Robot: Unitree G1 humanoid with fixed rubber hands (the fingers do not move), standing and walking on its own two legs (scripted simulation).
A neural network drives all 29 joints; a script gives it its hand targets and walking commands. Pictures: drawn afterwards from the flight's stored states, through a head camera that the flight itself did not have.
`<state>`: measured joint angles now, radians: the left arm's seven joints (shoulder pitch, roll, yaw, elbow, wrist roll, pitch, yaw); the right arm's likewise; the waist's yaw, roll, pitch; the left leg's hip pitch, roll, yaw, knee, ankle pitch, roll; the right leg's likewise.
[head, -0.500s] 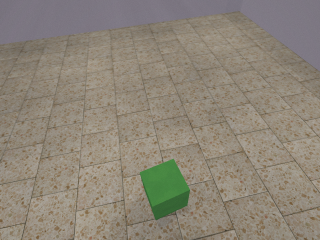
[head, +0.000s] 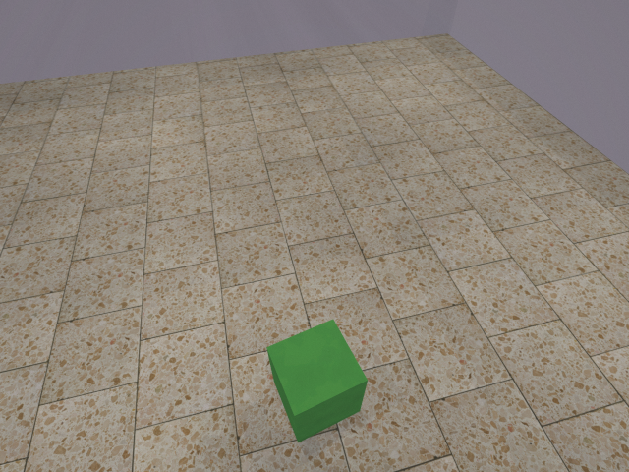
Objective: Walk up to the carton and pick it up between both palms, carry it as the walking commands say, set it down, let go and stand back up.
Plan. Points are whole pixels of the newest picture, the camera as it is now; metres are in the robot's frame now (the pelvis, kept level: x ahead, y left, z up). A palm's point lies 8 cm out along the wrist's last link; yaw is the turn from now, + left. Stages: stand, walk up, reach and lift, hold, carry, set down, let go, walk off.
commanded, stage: walk up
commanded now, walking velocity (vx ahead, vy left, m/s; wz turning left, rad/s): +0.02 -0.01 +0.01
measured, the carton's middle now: (315, 380) +0.49 +0.02 -0.65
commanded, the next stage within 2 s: none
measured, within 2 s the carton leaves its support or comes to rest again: neither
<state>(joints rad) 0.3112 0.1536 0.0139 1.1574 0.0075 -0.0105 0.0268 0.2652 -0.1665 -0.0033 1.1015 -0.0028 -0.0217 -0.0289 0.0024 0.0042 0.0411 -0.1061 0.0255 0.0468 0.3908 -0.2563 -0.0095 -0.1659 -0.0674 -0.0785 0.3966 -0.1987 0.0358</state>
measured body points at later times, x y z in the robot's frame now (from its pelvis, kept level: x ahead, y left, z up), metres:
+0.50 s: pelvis +0.03 -0.01 +0.00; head +0.04 -0.01 +0.44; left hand +0.00 +0.21 -0.17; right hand +0.01 -0.23 -0.17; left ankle -0.03 +0.12 -0.74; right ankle +0.01 -0.14 -0.74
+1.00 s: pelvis +0.05 -0.01 -0.01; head +0.08 +0.00 +0.44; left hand +0.03 +0.22 -0.17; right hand +0.02 -0.23 -0.16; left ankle -0.03 +0.12 -0.74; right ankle +0.00 -0.13 -0.73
